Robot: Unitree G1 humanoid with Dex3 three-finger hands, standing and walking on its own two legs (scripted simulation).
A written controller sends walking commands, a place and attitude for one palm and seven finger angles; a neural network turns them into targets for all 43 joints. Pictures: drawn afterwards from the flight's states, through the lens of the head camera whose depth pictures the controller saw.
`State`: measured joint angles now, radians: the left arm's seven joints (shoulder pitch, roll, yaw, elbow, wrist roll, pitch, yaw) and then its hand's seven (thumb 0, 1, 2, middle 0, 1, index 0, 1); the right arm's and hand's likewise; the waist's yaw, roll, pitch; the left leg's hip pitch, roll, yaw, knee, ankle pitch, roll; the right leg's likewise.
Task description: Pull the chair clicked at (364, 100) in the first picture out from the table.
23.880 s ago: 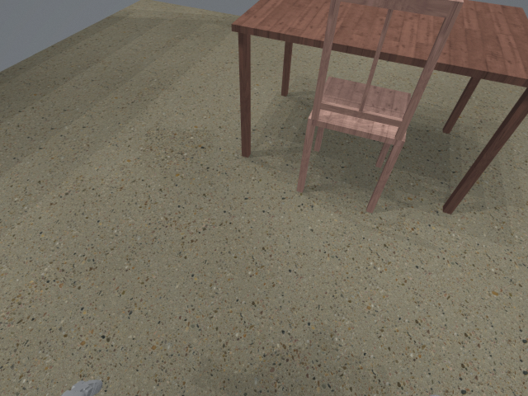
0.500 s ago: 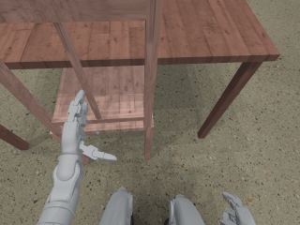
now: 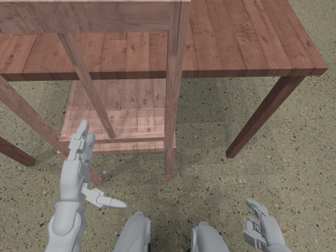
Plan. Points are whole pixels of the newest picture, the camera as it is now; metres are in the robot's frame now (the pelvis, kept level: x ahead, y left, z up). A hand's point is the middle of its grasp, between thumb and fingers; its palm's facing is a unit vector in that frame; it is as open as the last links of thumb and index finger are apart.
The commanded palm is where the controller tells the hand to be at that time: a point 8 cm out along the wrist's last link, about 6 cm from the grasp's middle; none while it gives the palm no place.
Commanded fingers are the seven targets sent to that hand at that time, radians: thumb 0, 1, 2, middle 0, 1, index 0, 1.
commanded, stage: aim the fingers beside a spindle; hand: left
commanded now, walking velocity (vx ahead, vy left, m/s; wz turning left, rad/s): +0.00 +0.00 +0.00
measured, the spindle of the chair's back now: (96, 101) +0.43 +0.20 +0.07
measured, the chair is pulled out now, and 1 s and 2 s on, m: -0.03 -0.03 -0.03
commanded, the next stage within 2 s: push the fingers through the gap in 1.26 s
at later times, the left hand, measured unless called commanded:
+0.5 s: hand (101, 187) +0.25 +0.16 +0.03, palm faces +0.07 -1.00 -0.03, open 16.9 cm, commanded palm +0.22 +0.21 +0.03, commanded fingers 0.00 -0.50 0.30 -0.06 -0.08 -0.06 -0.08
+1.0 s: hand (99, 185) +0.25 +0.16 +0.02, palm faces +0.08 -1.00 -0.03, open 16.9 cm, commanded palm +0.23 +0.21 +0.03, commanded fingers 0.00 -0.50 0.30 -0.06 -0.08 -0.06 -0.08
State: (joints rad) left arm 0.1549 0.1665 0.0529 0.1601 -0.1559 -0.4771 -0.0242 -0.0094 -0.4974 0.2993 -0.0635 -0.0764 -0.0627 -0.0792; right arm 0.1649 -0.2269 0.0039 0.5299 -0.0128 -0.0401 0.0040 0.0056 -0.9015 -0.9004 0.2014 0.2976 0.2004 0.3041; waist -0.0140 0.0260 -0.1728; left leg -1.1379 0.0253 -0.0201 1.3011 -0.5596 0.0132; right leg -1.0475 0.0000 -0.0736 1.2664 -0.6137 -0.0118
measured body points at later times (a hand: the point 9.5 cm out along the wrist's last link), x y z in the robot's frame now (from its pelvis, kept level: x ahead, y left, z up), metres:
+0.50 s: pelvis +0.00 +0.00 +0.00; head +0.10 +0.01 +0.44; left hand +0.24 +0.21 +0.03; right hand +0.18 -0.24 -0.10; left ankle +0.03 +0.11 -0.62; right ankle -0.01 -0.12 -0.62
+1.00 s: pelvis +0.00 +0.00 +0.00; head +0.10 +0.01 +0.43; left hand +0.24 +0.22 +0.02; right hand +0.18 -0.24 -0.10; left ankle +0.03 +0.11 -0.62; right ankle -0.01 -0.12 -0.62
